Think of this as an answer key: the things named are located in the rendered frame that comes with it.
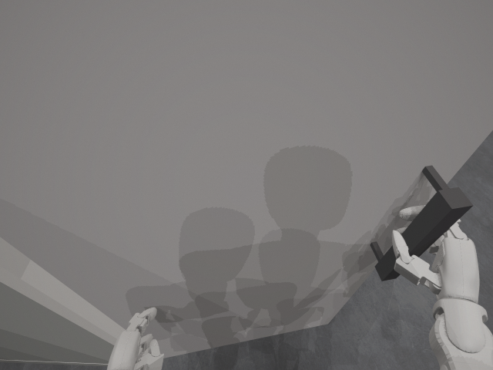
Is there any fridge door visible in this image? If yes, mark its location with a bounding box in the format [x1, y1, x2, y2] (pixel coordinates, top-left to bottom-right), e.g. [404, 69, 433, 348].
[0, 0, 493, 358]

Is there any robot right hand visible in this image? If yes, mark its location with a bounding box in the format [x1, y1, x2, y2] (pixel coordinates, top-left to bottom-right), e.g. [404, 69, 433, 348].
[392, 205, 480, 304]

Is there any right robot forearm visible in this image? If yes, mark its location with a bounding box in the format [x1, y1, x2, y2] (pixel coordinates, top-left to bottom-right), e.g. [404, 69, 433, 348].
[429, 298, 493, 370]

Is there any robot left hand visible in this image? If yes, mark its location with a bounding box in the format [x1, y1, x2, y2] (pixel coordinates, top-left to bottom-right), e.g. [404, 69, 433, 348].
[107, 308, 164, 370]

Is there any handle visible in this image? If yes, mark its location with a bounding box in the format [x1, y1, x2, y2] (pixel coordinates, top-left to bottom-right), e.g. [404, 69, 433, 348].
[370, 166, 474, 281]

